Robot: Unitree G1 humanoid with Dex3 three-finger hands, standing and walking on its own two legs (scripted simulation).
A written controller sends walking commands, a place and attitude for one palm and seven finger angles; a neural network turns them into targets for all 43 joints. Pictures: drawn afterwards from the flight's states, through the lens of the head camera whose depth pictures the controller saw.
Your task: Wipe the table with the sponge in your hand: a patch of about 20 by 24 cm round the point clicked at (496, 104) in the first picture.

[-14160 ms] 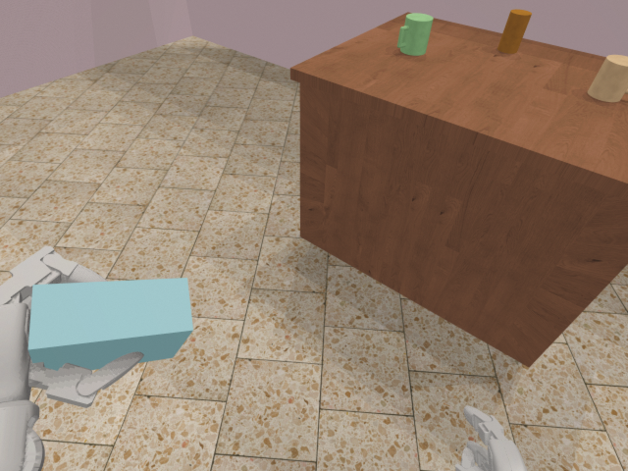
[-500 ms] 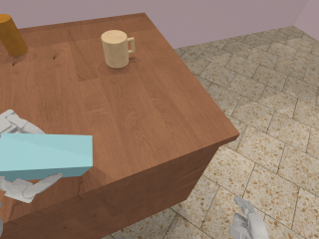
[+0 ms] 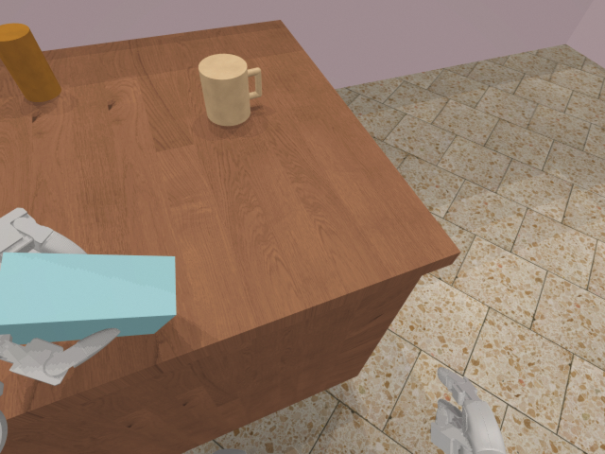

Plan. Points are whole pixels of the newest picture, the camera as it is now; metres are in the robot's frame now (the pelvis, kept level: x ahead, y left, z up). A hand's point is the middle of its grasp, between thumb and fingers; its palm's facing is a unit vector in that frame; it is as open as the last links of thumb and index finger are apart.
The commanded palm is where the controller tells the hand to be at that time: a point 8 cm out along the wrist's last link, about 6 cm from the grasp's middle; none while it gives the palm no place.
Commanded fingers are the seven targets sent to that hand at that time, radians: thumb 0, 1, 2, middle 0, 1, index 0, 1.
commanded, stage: shuffle to correct the standing spot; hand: left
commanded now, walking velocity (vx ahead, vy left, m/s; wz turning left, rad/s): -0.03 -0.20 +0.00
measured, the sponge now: (118, 299) +0.23 +0.20 +0.14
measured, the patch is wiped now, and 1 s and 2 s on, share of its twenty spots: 0.00 0.00 0.00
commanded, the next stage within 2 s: none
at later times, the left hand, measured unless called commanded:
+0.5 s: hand (57, 309) +0.21 +0.24 +0.17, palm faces +0.33 -0.85 -0.40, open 9.8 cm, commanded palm +0.15 +0.28 +0.18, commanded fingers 0.00 0.10 1.30 -1.20 -1.60 -1.20 -1.60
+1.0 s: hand (67, 300) +0.22 +0.23 +0.17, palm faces +0.33 -0.85 -0.41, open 9.8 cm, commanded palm +0.16 +0.27 +0.18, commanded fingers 0.00 0.10 1.30 -1.20 -1.60 -1.20 -1.60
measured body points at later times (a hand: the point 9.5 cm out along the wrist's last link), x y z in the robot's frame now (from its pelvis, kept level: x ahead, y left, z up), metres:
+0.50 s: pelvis -0.01 +0.00 +0.00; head +0.03 +0.01 +0.45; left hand +0.19 +0.28 +0.19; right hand +0.16 -0.23 -0.08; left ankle +0.02 +0.16 -0.73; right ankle -0.01 -0.08 -0.73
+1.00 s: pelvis +0.00 -0.01 +0.00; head +0.03 +0.00 +0.45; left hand +0.20 +0.27 +0.19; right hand +0.17 -0.24 -0.09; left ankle +0.02 +0.16 -0.73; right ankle -0.01 -0.08 -0.73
